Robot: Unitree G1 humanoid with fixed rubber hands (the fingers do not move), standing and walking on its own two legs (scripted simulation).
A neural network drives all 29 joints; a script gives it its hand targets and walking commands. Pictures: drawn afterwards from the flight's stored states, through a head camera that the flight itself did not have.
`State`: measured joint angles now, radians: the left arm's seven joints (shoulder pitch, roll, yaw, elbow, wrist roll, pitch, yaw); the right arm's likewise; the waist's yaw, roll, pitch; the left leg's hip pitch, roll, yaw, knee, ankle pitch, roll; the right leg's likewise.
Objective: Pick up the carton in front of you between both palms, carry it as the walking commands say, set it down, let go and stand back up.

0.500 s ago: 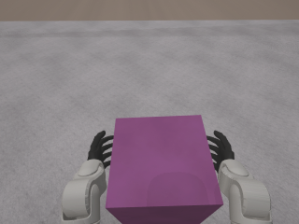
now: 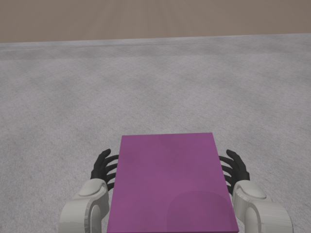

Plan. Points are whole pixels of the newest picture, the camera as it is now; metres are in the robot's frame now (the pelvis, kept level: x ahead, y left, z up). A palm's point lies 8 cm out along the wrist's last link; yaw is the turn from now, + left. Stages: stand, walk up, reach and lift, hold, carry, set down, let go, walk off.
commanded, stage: carry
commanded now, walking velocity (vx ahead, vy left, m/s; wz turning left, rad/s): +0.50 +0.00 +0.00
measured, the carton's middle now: (168, 198) +0.23 +0.00 +0.03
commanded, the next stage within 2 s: none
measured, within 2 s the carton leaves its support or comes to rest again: neither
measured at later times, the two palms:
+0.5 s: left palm (116, 108) +0.50 +0.16 +0.10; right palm (208, 107) +0.49 -0.14 +0.10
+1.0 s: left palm (123, 98) +0.57 +0.15 +0.09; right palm (206, 97) +0.57 -0.15 +0.08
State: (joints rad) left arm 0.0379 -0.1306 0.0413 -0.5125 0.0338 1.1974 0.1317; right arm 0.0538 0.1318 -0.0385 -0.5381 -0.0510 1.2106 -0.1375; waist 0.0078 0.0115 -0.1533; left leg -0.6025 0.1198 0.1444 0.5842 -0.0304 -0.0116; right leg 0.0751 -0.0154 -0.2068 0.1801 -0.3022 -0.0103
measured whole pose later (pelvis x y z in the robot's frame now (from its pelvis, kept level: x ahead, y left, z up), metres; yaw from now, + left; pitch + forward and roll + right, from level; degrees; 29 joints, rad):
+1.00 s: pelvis +0.33 +0.00 -0.01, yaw +0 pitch +4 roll +0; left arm -0.01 -0.13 0.06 -0.50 0.05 1.20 0.13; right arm 0.00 0.13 -0.04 -0.51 -0.05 1.21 -0.14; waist 0.00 0.02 -0.12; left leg -0.17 0.09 0.16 0.52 -0.41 -0.04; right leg -0.34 -0.06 -0.20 0.56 -0.28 -0.03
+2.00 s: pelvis +0.28 +0.01 -0.01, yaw +1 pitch +2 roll +0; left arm -0.23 -0.15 0.19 0.15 0.23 0.70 0.02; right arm -0.22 0.14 -0.17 0.14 -0.23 0.71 -0.02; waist 0.00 0.01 -0.06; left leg -0.23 0.06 0.17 0.53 -0.33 0.00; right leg -0.37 -0.09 -0.19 0.51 -0.16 -0.01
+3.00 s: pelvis +0.27 -0.02 +0.00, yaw +9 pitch -7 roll +0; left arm -0.32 -0.17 0.28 0.32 0.30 0.67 -0.02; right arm -0.29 0.16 -0.24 0.25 -0.30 0.73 0.00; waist 0.00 0.04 0.04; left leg -0.03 0.01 -0.10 0.39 -0.24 -0.02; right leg -0.12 0.02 0.01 0.36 -0.12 -0.01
